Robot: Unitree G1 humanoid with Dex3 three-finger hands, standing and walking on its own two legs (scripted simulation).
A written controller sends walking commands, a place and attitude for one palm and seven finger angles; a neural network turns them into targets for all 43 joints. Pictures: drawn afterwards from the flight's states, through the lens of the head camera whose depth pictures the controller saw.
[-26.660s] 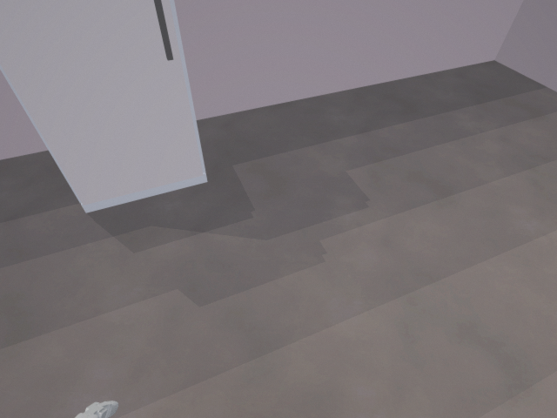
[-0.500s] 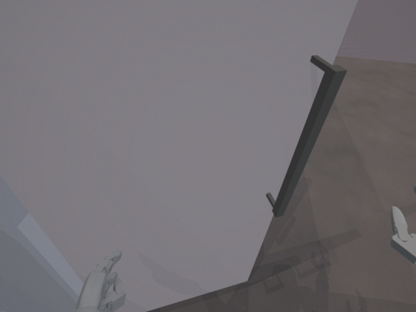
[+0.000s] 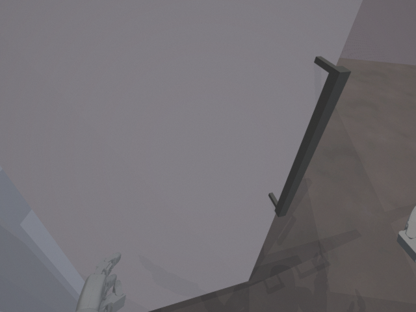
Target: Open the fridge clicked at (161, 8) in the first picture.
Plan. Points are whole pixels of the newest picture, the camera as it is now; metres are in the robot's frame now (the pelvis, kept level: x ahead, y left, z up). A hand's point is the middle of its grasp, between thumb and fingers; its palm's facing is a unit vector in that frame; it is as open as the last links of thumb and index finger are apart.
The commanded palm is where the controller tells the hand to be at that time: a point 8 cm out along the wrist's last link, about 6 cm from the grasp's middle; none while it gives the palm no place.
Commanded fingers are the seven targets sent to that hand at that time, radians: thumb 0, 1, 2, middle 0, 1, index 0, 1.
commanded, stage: step back with the hand held close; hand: right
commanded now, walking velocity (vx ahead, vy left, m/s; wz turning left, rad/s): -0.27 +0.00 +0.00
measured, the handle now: (296, 152) +0.40 -0.19 +0.13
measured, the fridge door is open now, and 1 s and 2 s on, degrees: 66 66 66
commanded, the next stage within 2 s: stop stepping back and stand still in 1.42 s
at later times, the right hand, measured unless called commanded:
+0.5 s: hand out of the picture +0.16 -0.28 +0.16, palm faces +0.43 +0.78 -0.47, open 7.4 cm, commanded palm +0.09 -0.32 +0.18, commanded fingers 0.00 -0.90 -0.90 0.20 0.30 0.20 0.30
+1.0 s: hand out of the picture +0.12 -0.29 +0.16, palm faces +0.40 +0.82 -0.41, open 7.4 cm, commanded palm +0.05 -0.34 +0.18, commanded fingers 0.00 -0.90 -0.90 0.20 0.30 0.20 0.30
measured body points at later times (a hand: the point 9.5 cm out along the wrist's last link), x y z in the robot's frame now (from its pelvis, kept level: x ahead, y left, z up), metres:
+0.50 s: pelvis -0.05 -0.02 -0.01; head -0.02 -0.03 +0.44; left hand +0.12 +0.21 -0.09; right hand +0.13 -0.32 +0.19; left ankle -0.03 +0.13 -0.74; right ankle +0.02 -0.11 -0.74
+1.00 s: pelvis -0.09 -0.04 -0.02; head -0.07 -0.07 +0.43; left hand +0.08 +0.20 -0.08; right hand +0.09 -0.33 +0.18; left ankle -0.07 +0.11 -0.74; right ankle -0.01 -0.12 -0.74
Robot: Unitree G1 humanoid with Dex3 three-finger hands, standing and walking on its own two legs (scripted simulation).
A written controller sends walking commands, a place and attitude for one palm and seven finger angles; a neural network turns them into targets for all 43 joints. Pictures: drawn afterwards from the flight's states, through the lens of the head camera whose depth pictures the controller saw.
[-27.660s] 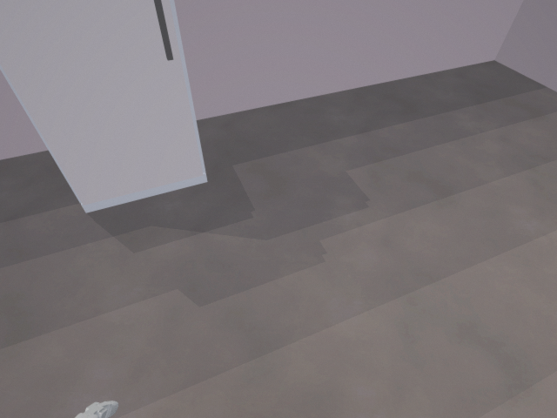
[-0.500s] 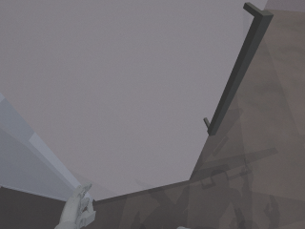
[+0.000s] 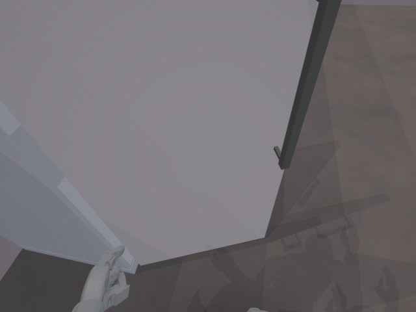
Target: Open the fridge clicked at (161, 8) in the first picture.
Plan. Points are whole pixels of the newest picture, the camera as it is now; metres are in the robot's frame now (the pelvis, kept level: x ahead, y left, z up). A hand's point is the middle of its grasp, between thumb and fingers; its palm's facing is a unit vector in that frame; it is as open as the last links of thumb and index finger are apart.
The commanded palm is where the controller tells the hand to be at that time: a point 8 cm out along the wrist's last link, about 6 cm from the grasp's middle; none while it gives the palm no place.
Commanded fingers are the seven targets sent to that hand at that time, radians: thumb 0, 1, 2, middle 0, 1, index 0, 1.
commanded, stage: step back with the hand held close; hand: right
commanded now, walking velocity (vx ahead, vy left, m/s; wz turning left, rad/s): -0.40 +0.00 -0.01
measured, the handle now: (295, 99) +0.49 -0.16 +0.15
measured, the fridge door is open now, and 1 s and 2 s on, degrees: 66 66 66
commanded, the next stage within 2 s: stop stepping back and stand still in 0.42 s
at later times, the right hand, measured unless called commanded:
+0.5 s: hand out of the picture +0.13 -0.28 +0.17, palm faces +0.33 +0.86 -0.38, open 7.4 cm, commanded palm +0.06 -0.33 +0.19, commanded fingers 0.00 -0.90 -0.90 0.20 0.30 0.20 0.30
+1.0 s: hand out of the picture +0.01 -0.35 +0.16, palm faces +0.48 +0.84 -0.26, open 7.5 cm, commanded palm -0.06 -0.38 +0.19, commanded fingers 0.00 -0.90 -0.90 0.20 0.30 0.20 0.30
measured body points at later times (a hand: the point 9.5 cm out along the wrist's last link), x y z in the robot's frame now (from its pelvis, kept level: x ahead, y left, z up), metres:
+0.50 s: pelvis -0.10 -0.04 +0.01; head -0.08 -0.08 +0.45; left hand +0.05 +0.21 -0.06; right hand +0.11 -0.32 +0.19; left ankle -0.13 +0.12 -0.72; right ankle -0.05 -0.11 -0.73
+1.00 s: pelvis -0.20 -0.08 +0.00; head -0.23 -0.12 +0.45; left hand -0.05 +0.17 -0.06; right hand -0.02 -0.39 +0.18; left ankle -0.22 +0.04 -0.70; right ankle -0.16 -0.18 -0.72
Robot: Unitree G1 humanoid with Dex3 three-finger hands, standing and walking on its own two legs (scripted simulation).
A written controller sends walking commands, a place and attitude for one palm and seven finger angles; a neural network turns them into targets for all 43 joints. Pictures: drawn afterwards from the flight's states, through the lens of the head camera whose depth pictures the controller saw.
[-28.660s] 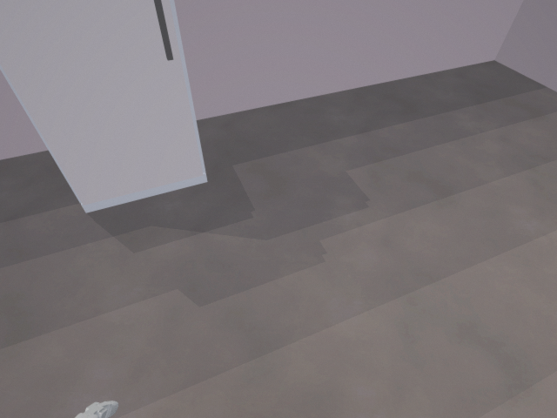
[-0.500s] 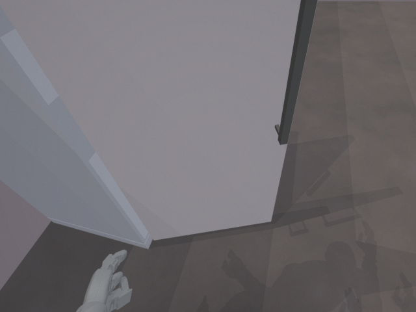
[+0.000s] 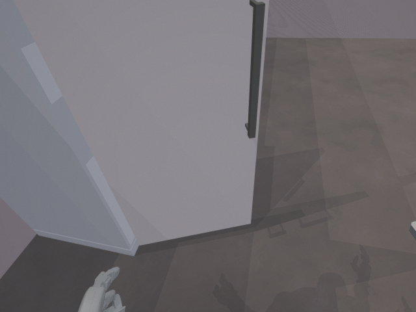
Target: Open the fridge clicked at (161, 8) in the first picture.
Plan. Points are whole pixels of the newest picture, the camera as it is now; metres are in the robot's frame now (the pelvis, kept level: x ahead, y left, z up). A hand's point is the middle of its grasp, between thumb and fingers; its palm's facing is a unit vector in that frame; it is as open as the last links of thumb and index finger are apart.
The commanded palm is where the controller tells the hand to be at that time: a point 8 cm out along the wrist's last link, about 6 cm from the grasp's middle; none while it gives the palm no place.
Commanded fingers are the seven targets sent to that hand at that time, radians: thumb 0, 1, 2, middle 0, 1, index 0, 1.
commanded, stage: stop stepping back and stand still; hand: right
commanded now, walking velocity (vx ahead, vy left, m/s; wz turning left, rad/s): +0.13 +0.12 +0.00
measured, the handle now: (252, 78) +0.69 -0.09 +0.15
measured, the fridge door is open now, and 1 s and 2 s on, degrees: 66 66 66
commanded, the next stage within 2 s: let the arm hang, fingers relaxed in 0.88 s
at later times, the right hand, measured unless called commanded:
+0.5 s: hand (409, 213) +0.22 -0.26 +0.17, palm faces +0.45 +0.79 -0.42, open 7.5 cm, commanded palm +0.15 -0.30 +0.19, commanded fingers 0.00 -0.90 -0.90 0.20 0.30 0.20 0.30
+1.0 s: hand out of the picture +0.23 -0.28 +0.17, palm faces +0.42 +0.78 -0.47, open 7.4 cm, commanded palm none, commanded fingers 0.00 -0.90 -0.90 0.20 0.30 0.20 0.30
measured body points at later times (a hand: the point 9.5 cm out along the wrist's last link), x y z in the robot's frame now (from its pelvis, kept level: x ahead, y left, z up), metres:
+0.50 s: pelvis +0.02 +0.00 +0.01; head +0.02 -0.02 +0.46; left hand +0.19 +0.23 -0.07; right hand +0.19 -0.30 +0.20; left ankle +0.02 +0.11 -0.72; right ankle +0.04 -0.11 -0.72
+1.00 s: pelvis +0.03 -0.01 +0.02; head +0.04 -0.02 +0.47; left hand +0.22 +0.22 -0.06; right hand +0.20 -0.32 +0.19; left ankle +0.02 +0.11 -0.72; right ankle +0.04 -0.11 -0.72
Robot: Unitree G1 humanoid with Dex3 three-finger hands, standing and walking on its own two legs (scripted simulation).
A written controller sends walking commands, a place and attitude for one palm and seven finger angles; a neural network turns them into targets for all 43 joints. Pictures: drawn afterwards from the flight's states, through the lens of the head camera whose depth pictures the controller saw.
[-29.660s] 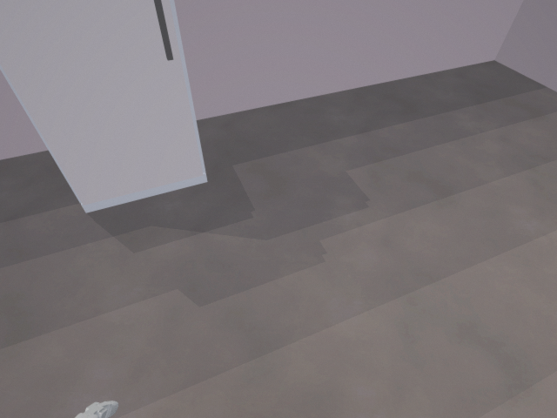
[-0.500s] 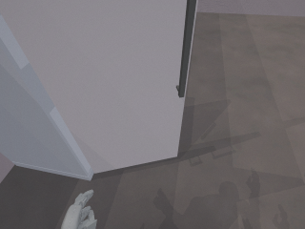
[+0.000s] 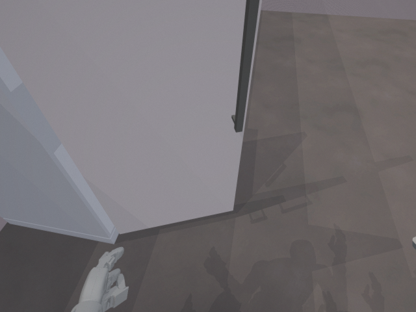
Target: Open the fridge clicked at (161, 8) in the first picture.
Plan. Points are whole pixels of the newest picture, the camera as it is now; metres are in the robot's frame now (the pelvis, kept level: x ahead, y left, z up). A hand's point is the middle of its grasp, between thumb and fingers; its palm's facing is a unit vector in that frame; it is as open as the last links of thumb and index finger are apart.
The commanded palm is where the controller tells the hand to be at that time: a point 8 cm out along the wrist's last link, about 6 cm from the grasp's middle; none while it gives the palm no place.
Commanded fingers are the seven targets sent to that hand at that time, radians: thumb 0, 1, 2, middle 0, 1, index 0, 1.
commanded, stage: let the arm hang, fingers relaxed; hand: right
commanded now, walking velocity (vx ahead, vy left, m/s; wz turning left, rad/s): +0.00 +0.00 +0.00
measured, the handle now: (241, 69) +0.66 -0.05 +0.14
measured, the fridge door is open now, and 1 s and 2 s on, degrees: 66 66 66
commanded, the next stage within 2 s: look to check the result in 1.08 s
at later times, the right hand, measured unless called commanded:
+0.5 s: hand out of the picture -0.09 -0.18 -0.17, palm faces +0.05 +0.98 -0.18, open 7.2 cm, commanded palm none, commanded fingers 0.00 -0.90 -0.90 0.20 0.30 0.20 0.30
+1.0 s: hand out of the picture -0.01 -0.18 -0.17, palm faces +0.03 +0.98 -0.18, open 7.3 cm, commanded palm none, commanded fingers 0.00 -0.90 -0.90 0.20 0.30 0.20 0.30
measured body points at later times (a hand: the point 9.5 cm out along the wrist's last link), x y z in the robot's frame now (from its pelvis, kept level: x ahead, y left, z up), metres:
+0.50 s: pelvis -0.02 -0.01 +0.00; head +0.01 -0.02 +0.45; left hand -0.04 +0.22 -0.15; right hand -0.09 -0.24 -0.16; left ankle -0.02 +0.12 -0.74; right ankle +0.01 -0.10 -0.74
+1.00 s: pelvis -0.02 -0.01 +0.00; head -0.01 -0.01 +0.45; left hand -0.03 +0.20 -0.16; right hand -0.01 -0.23 -0.16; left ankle -0.02 +0.12 -0.74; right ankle +0.01 -0.10 -0.74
